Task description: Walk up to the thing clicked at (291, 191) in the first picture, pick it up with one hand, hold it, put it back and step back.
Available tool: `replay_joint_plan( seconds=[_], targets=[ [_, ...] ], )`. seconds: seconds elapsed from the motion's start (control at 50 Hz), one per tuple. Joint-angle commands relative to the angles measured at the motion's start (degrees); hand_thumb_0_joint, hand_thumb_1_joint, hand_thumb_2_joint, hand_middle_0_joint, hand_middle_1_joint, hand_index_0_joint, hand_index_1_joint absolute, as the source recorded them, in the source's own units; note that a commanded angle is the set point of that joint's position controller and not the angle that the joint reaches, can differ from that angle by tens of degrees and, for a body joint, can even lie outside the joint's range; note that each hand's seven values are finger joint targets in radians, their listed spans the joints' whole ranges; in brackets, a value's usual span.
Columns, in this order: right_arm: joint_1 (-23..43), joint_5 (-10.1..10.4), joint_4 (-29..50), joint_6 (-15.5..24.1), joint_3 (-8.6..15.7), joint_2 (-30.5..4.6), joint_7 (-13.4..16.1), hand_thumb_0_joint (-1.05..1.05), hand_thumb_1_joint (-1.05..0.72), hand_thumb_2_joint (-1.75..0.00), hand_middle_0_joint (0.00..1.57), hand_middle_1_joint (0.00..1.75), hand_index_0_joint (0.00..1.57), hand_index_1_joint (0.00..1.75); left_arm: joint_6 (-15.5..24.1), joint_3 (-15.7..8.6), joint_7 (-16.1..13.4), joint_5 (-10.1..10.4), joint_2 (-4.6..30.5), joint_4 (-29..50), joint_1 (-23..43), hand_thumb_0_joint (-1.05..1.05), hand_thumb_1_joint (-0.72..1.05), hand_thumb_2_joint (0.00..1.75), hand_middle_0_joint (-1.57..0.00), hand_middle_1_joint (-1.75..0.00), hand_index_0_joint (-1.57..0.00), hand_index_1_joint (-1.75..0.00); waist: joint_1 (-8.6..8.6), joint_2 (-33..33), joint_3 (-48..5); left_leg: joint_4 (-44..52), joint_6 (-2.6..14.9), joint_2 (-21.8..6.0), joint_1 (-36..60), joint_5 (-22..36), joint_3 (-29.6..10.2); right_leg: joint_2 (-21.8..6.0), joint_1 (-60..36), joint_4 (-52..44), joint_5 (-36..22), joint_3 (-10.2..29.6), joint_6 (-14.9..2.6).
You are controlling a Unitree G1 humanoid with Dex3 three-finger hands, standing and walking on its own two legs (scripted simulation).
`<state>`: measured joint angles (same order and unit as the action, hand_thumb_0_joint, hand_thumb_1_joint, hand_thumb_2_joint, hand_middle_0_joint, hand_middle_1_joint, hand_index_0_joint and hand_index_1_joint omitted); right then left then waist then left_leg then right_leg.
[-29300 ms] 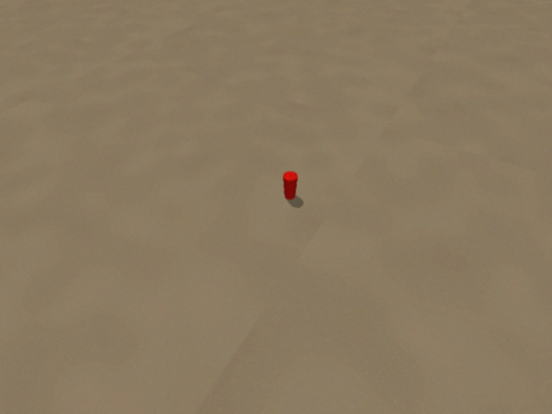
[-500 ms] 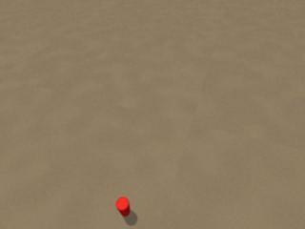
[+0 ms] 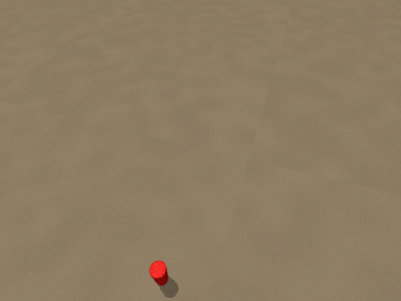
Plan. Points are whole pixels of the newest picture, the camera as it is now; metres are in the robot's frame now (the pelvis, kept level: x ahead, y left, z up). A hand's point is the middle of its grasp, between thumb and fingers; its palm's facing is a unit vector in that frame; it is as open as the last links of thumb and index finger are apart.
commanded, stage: stand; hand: left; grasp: from the side
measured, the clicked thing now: (160, 274) +0.41 +0.22 -0.71
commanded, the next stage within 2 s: step back in 0.66 s
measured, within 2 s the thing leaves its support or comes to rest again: neither
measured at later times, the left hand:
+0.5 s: hand out of the picture +0.10 +0.25 -0.16, palm faces -0.01 -0.94 -0.34, open 7.4 cm
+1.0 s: hand out of the picture +0.11 +0.30 -0.18, palm faces -0.03 -0.92 -0.39, open 7.4 cm
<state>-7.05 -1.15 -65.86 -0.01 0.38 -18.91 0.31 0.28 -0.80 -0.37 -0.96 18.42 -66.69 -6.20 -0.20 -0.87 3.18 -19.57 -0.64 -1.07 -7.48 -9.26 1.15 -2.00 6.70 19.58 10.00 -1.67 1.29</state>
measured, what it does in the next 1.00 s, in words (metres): stands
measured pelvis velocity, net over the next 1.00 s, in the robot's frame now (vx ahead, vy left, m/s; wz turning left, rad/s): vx -0.03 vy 0.03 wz -0.01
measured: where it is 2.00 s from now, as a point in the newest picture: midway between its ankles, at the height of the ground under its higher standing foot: outside the picture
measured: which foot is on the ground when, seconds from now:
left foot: down 0.00-1.00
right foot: down 0.00-0.98, up 1.00-1.00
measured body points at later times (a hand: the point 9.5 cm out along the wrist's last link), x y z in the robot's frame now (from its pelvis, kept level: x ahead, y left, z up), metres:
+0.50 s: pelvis +0.02 +0.00 +0.00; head +0.03 +0.00 +0.45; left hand +0.10 +0.30 -0.13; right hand +0.10 -0.30 -0.14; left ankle +0.02 +0.12 -0.75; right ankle +0.01 -0.13 -0.75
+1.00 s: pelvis -0.03 +0.03 -0.03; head +0.03 +0.04 +0.42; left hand +0.11 +0.35 -0.15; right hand +0.06 -0.30 -0.14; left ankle +0.01 +0.13 -0.75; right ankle +0.01 -0.13 -0.74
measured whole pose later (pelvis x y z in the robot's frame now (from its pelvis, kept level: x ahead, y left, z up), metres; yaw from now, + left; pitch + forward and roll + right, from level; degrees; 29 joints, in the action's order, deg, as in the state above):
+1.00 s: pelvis -0.03 +0.03 -0.03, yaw -1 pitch -2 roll -1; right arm -5.7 -0.8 -55.6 -2.8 3.8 -22.7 -1.3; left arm -3.4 -3.7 -0.8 -0.7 23.3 -54.4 -1.9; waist -0.9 1.3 9.6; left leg -40.0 2.0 0.8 -20.1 -18.2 1.0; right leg -2.5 20.7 41.1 20.8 1.6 -0.1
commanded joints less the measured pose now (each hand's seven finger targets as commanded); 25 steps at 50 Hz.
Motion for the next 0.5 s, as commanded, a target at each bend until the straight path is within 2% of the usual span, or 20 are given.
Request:
replay_joint_plan(
  seconds=[0.0, 0.02, 0.06, 0.1, 0.14, 0.18, 0.24, 0.28, 0.3, 0.34, 0.48],
  targets=[
    [2.2, 0.0, 2.8, 1.4, 2.0, -11.7, 0.6, 0.0, -0.9, -0.9, 0.2, 0.3, 0.2, 0.3, 1.3, -1.9, -0.5, 0.0, 11.8, 3.1, 2.0, 0.0, 0.9, 0.9, -0.2, -0.3, -0.2, -0.3, 0.37, 0.7, -3.0, 4.5, 1.13, -5.8, -0.2, 1.8, -5.8, -5.5, 0.1, -3.8, -2.6, 5.2, -1.4],
    [2.7, 0.1, 2.8, 1.4, 2.1, -12.0, 0.6, 0.0, -0.9, -0.9, 0.2, 0.3, 0.2, 0.3, 1.2, -1.9, -0.5, -0.1, 11.6, 3.0, 1.8, 0.0, 0.9, 0.9, -0.2, -0.3, -0.2, -0.3, 0.53, 0.5, -2.9, 4.4, 1.21, -5.8, -0.1, 1.1, -5.9, -5.5, 0.3, -4.1, -2.5, 5.2, -1.35],
    [2.7, -0.1, 2.9, 1.6, 2.0, -11.6, 0.6, 0.0, -0.9, -0.9, 0.2, 0.3, 0.2, 0.3, 1.3, -2.0, -0.5, -0.1, 11.7, 3.3, 2.4, 0.0, 0.9, 0.9, -0.2, -0.3, -0.2, -0.3, 0.2, 1.1, -3.8, 4.2, 1.11, -6.0, 0.8, 3.9, -5.6, -5.6, -0.1, -3.6, -4.6, 5.1, -1.55],
    [2.7, 0.1, 2.8, 1.5, 2.0, -11.6, 0.6, 0.0, -0.9, -0.9, 0.2, 0.3, 0.2, 0.3, 1.3, -2.0, -0.6, 0.0, 12.0, 3.4, 2.9, 0.0, 0.9, 0.9, -0.2, -0.3, -0.2, -0.3, 0.08, 1.0, -3.3, 4.4, 1.07, -6.0, 0.5, 3.5, -5.7, -5.6, -0.2, -4.0, -4.0, 5.1, -1.34],
    [3.0, 0.1, 2.9, 1.6, 2.2, -12.0, 0.6, 0.0, -0.9, -0.9, 0.2, 0.3, 0.2, 0.3, 1.5, -2.0, -0.6, 0.0, 11.9, 3.6, 2.4, 0.0, 0.9, 0.9, -0.2, -0.3, -0.2, -0.3, 0.29, 0.9, -5.2, 3.4, 1.23, -6.2, 2.2, 7.7, -5.4, -5.9, -1.1, -3.5, -8.2, 5.0, -1.34],
    [2.7, 0.1, 2.9, 1.5, 2.0, -11.7, 0.7, 0.0, -0.9, -0.9, 0.2, 0.3, 0.2, 0.3, 1.3, -2.1, -0.6, -0.1, 12.0, 3.7, 3.0, 0.0, 0.9, 0.9, -0.2, -0.3, -0.2, -0.3, -0.01, 0.5, -4.6, 3.9, 1.23, -6.2, 0.9, 6.4, -5.0, -6.0, -1.9, -3.3, -8.3, 5.2, -1.4],
    [3.2, 0.2, 3.0, 1.6, 1.9, -11.6, 0.7, 0.0, -0.9, -0.9, 0.2, 0.3, 0.2, 0.3, 1.4, -2.1, -0.6, 0.2, 12.0, 3.6, 2.8, 0.0, 0.9, 0.9, -0.2, -0.3, -0.2, -0.3, 0.11, 1.2, -5.7, 3.4, 1.25, -6.5, 2.7, 10.3, -5.1, -6.0, -2.2, -2.9, -10.6, 4.8, -1.31],
    [3.0, 0.1, 2.8, 1.4, 2.0, -11.8, 0.7, 0.0, -0.9, -0.9, 0.2, 0.3, 0.2, 0.3, 1.3, -2.1, -0.7, 0.1, 12.0, 3.5, 3.0, 0.0, 0.9, 0.9, -0.2, -0.3, -0.2, -0.3, 0.04, 1.4, -4.8, 3.3, 1.27, -6.5, 2.4, 8.8, -4.9, -5.9, -1.7, -3.4, -9.7, 4.8, -1.22],
    [2.9, 0.2, 2.9, 1.5, 2.1, -11.9, 0.7, 0.0, -0.9, -0.9, 0.2, 0.3, 0.2, 0.3, 1.3, -2.1, -0.7, 0.1, 12.0, 3.6, 3.1, 0.0, 0.9, 0.9, -0.2, -0.3, -0.2, -0.3, -0.02, 1.4, -5.5, 3.3, 1.3, -6.7, 3.1, 10.3, -5.0, -6.1, -2.2, -3.0, -10.9, 4.8, -1.53],
    [3.2, 0.2, 2.9, 1.4, 2.0, -12.1, 0.7, 0.0, -0.9, -0.9, 0.2, 0.3, 0.2, 0.3, 1.4, -2.0, -0.6, 0.2, 11.8, 3.5, 2.8, 0.0, 0.9, 0.9, -0.2, -0.3, -0.2, -0.3, 0.1, 1.1, -4.7, 3.5, 1.21, -6.4, 2.6, 9.4, -4.9, -5.8, -2.0, -3.6, -9.9, 4.6, -1.21],
    [3.8, 0.2, 3.3, 1.4, 2.2, -12.1, 0.7, 0.0, -0.9, -0.9, 0.2, 0.3, 0.2, 0.3, 1.5, -2.1, -0.7, 0.1, 12.4, 4.0, 3.2, 0.0, 0.9, 0.9, -0.2, -0.3, -0.2, -0.3, -0.01, 1.2, -5.7, 3.1, 1.18, -6.6, 3.3, 11.6, -4.7, -6.1, -2.7, -3.4, -12.6, 4.5, -1.22]
  ],
)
